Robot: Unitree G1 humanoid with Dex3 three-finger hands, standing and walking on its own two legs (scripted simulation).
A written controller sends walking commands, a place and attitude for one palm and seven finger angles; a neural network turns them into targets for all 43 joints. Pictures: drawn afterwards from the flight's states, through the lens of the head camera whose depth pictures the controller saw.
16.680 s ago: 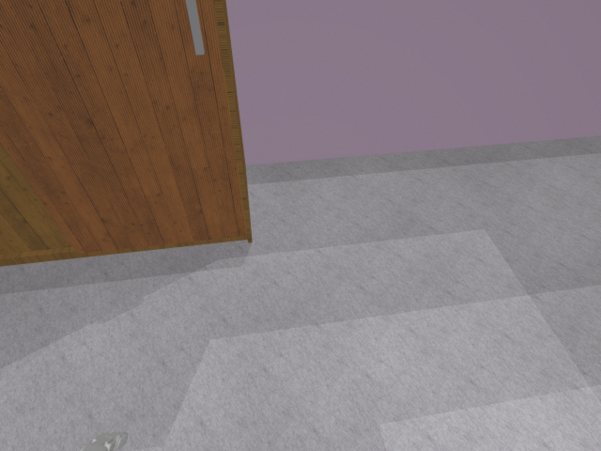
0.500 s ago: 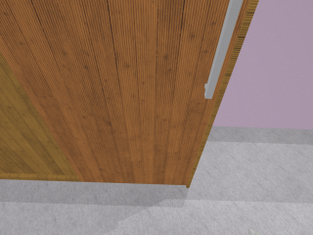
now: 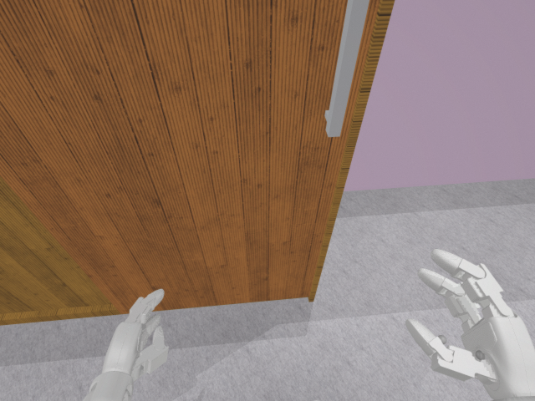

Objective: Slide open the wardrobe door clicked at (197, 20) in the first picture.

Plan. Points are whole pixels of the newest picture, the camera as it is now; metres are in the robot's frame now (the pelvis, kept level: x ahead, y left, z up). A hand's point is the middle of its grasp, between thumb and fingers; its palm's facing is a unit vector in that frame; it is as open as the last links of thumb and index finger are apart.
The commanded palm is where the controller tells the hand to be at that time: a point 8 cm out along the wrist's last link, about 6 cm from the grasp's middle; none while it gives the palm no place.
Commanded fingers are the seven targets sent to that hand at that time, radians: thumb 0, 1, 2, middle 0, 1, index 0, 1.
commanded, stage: raise the hand with hooked fingers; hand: right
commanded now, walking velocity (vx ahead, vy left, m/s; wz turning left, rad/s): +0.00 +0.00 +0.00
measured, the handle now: (345, 41) +0.55 -0.11 +0.27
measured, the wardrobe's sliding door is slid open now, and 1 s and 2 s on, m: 0.00 0.00 0.00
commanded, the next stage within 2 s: move the hooked fingers beside the handle in 1.48 s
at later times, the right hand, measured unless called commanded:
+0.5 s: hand (502, 250) +0.25 -0.25 +0.18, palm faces -0.01 +1.00 -0.09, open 12.8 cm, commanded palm +0.22 -0.30 +0.20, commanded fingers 0.00 0.43 -0.33 0.29 1.15 0.29 1.15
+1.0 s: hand out of the picture +0.30 -0.29 +0.27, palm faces +0.03 +0.99 -0.13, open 14.0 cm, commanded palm +0.26 -0.32 +0.29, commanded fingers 0.00 0.50 -0.30 0.30 1.20 0.30 1.20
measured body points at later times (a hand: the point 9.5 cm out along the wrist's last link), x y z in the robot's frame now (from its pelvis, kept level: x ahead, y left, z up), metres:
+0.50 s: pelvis +0.01 -0.02 +0.04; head -0.01 -0.01 +0.48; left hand +0.19 +0.23 -0.02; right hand +0.25 -0.30 +0.18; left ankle +0.02 +0.11 -0.69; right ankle +0.01 -0.12 -0.69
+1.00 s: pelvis +0.01 -0.01 +0.05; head -0.01 +0.01 +0.50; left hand +0.21 +0.21 -0.02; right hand +0.29 -0.34 +0.28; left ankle +0.02 +0.11 -0.69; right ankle +0.01 -0.12 -0.69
